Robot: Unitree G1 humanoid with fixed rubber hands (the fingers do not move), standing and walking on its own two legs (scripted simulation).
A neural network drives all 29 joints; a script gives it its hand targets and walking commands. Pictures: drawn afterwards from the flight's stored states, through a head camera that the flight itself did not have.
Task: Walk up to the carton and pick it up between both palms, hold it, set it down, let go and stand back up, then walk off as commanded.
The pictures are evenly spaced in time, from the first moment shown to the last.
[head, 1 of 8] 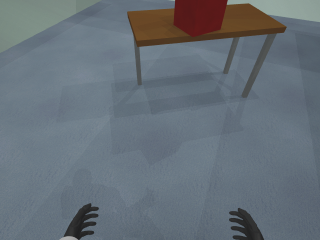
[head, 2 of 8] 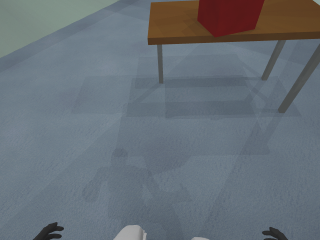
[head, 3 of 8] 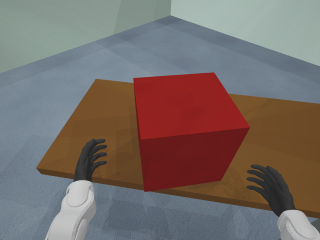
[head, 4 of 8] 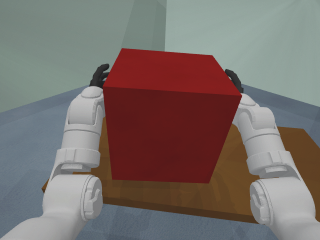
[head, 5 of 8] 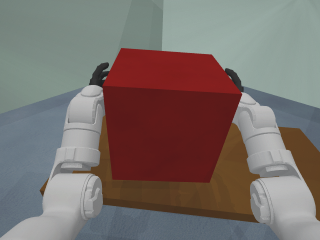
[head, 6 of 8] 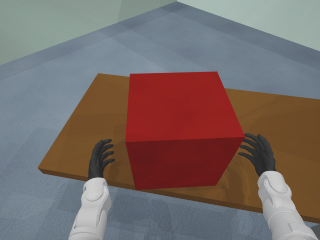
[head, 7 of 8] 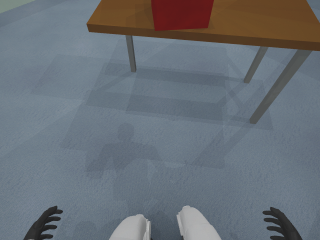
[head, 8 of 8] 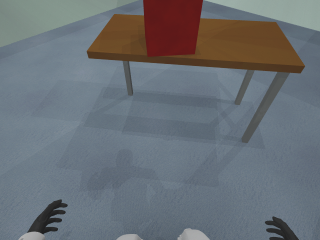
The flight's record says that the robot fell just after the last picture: no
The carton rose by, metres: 0.20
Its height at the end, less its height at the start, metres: +0.00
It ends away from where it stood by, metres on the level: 0.02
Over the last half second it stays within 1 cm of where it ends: yes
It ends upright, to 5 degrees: yes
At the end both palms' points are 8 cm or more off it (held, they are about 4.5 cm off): yes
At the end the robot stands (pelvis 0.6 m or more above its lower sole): yes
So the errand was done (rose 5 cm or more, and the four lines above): yes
